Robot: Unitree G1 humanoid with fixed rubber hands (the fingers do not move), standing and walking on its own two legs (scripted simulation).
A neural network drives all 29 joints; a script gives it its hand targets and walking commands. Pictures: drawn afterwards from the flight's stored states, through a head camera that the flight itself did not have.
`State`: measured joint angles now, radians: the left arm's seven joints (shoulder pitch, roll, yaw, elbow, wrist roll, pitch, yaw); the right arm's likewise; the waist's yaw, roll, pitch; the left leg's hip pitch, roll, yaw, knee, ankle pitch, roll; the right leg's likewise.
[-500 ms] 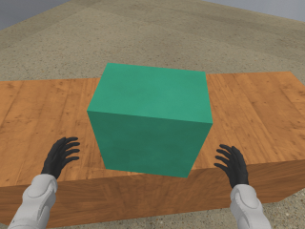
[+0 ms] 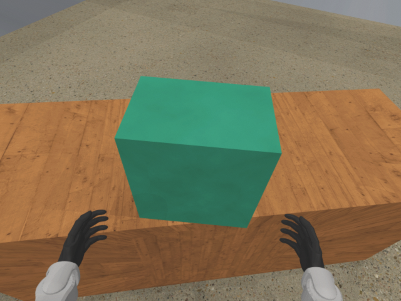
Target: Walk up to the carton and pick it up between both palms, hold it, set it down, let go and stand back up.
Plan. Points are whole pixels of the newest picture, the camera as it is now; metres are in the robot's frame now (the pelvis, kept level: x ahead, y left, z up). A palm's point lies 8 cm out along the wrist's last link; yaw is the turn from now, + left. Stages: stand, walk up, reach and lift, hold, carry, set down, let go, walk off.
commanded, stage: set down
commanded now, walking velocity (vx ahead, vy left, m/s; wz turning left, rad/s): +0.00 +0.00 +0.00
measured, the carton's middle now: (198, 158) +0.43 +0.02 +0.02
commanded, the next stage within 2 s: let go in 0.88 s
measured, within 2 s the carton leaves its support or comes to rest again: neither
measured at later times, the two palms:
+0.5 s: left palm (81, 279) +0.19 +0.23 -0.06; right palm (314, 284) +0.19 -0.22 -0.06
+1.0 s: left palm (89, 297) +0.16 +0.22 -0.08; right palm out of the picture +0.16 -0.23 -0.08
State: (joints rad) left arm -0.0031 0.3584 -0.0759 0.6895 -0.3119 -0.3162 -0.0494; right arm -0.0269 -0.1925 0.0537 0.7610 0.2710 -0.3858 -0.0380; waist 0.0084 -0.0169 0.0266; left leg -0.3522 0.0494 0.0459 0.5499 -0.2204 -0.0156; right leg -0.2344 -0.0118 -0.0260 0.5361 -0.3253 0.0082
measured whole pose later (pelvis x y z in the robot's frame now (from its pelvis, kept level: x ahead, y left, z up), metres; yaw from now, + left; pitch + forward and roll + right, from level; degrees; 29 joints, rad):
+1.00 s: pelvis +0.02 -0.01 +0.01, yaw -1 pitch -3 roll +0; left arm 0.22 0.21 0.01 0.53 -0.01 0.11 -0.01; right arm 0.18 -0.14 -0.01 0.77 -0.02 -0.22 -0.01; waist 0.02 -0.03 0.08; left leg -0.13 0.05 0.06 0.36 -0.17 -0.03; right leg -0.03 -0.01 -0.02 0.35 -0.27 -0.01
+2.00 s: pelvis +0.01 -0.01 +0.01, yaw -3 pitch -3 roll +0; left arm 0.44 0.14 0.02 1.01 0.03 -0.02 0.02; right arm 0.40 -0.17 -0.05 1.12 -0.03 0.02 -0.01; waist -0.01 0.02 -0.07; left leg -0.18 0.08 0.10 0.44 -0.20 -0.04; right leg -0.10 0.02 0.02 0.43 -0.29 -0.01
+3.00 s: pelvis -0.02 +0.00 +0.00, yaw -4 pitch -2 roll +0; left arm 0.40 0.08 -0.02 1.13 0.02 -0.01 0.03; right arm 0.35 -0.12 0.00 1.18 -0.02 0.03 -0.02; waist -0.01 0.02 -0.03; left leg -0.27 0.07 0.11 0.47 -0.16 -0.01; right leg -0.21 0.01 0.04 0.50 -0.26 0.01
